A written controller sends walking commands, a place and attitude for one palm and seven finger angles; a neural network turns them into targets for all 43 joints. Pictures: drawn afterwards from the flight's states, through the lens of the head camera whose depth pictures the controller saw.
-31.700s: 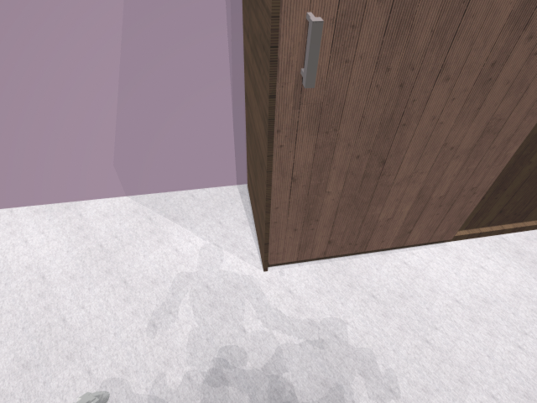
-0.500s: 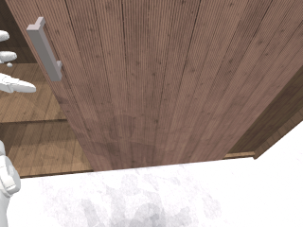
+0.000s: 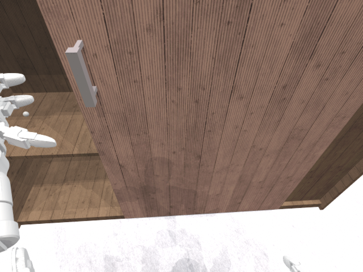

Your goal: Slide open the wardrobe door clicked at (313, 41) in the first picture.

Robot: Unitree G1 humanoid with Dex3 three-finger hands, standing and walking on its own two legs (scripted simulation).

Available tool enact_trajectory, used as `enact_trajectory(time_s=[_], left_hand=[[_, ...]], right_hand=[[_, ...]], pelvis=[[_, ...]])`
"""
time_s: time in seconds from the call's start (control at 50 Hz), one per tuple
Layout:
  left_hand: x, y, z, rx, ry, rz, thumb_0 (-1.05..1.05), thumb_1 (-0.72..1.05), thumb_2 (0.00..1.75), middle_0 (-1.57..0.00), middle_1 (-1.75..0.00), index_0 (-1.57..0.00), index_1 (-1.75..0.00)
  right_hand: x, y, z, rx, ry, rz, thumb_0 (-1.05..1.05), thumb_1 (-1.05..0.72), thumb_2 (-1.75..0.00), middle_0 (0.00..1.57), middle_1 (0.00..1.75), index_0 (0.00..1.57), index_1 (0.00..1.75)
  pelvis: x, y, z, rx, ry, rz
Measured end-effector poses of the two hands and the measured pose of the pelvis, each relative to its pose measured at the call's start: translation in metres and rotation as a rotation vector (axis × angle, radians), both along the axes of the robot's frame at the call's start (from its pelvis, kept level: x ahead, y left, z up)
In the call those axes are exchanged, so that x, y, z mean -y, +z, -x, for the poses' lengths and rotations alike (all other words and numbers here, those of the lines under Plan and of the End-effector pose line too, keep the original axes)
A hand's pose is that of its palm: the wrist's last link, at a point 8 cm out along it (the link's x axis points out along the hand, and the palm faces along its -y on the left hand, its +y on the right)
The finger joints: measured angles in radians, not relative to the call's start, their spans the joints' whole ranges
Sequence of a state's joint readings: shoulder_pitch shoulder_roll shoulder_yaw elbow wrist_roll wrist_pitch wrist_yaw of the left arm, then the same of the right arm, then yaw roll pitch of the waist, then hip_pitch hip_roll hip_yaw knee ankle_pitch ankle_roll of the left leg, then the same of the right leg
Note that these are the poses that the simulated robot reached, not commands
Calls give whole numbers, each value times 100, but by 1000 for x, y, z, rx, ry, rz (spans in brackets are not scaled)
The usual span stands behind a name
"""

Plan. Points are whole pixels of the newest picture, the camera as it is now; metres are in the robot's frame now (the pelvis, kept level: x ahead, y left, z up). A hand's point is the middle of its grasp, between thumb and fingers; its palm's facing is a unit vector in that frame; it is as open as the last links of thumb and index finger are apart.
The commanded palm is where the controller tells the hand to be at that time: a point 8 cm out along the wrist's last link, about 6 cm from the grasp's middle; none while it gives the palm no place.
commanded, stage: slip the hand off the handle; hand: left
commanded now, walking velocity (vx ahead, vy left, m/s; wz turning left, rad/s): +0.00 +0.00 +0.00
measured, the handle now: (85, 74) +0.49 +0.27 +0.19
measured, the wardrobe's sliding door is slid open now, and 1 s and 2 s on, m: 0.57 0.57 0.57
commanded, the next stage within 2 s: draw the hand back to the body in 0.56 s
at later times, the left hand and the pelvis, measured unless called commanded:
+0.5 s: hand (16, 133) +0.30 +0.33 +0.19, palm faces +0.43 -0.89 -0.17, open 14.7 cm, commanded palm +0.27 +0.36 +0.19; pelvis -0.02 -0.03 +0.00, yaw +2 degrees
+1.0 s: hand (20, 148) +0.26 +0.29 +0.19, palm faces +0.18 -0.98 -0.02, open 14.7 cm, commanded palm +0.22 +0.33 +0.19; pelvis -0.01 -0.02 +0.00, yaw +1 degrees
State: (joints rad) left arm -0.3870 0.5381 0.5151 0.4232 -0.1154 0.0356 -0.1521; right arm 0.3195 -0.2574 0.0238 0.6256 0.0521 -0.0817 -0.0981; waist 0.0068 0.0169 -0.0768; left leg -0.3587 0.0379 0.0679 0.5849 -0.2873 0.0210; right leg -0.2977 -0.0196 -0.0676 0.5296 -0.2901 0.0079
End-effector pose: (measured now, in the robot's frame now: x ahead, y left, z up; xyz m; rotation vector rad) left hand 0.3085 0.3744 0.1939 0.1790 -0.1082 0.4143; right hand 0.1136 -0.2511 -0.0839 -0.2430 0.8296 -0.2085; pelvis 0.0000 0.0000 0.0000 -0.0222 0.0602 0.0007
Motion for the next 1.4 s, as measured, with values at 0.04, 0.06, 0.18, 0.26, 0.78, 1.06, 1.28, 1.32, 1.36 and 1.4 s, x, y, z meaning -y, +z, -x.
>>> enact_trajectory(time_s=[0.04, 0.06, 0.18, 0.26, 0.78, 1.06, 1.28, 1.32, 1.36, 1.4], left_hand=[[0, 1, 10, -1, -2, 8, -1, -55, 20, -25, -115, -25, -115], [0, 0, 14, -9, -3, 13, -1, -55, 20, -25, -115, -25, -115], [6, -7, 32, -51, -1, 26, -1, -55, 20, -25, -115, -25, -115], [15, -5, 42, -21, -4, 7, -1, -55, 20, -25, -115, -25, -115], [26, -7, 39, -15, -182, 159, -1, -55, 20, -25, -115, -25, -115], [35, -8, 89, -21, -224, 162, -1, -55, 20, -25, -115, -25, -115], [48, -6, 114, 4, -26, -20, -1, -44, 25, -25, -109, -25, -108], [49, -5, 119, 24, 44, -68, -1, -39, 28, -25, -106, -25, -105], [52, -7, 125, 35, 86, -100, -1, -33, 31, -24, -102, -24, -102], [57, -9, 131, 40, 108, -123, -1, -27, 34, -24, -98, -24, -98]], right_hand=[[-2, 3, -12, 35, 26, 2, 1, -91, -90, 20, 30, 20, 30], [-3, 5, -18, 52, 37, 3, 1, -91, -90, 20, 30, 20, 30], [-7, 16, -40, 136, 90, 6, 1, -91, -90, 20, 30, 20, 30], [-8, 20, -43, 164, 107, 2, 1, -91, -90, 20, 30, 20, 30], [36, 0, 14, 75, -29, 12, 2, -91, -90, 20, 30, 20, 30], [-2, 36, -49, 324, 94, -45, 2, -91, -90, 20, 29, 20, 30], [-36, 44, -73, 357, 228, -63, 2, -91, -90, 20, 30, 20, 30], [-36, 40, -70, 333, 232, -68, 2, -91, -90, 20, 30, 21, 30], [-34, 34, -65, 297, 228, -69, 1, -91, -90, 20, 30, 21, 30], [-30, 27, -60, 256, 218, -67, 1, -91, -90, 20, 30, 21, 30]], pelvis=[[1, 0, 2, 10, 10, 0], [2, 0, 4, 14, 15, -1], [7, 1, 12, 34, 34, -4], [12, 1, 16, 45, 34, -6], [26, 1, 14, 56, 13, -12], [16, 3, 14, 102, 22, -11], [17, 6, 18, 127, 42, -12], [17, 7, 19, 126, 38, -14], [17, 8, 17, 125, 33, -15], [16, 8, 15, 125, 29, -17]])
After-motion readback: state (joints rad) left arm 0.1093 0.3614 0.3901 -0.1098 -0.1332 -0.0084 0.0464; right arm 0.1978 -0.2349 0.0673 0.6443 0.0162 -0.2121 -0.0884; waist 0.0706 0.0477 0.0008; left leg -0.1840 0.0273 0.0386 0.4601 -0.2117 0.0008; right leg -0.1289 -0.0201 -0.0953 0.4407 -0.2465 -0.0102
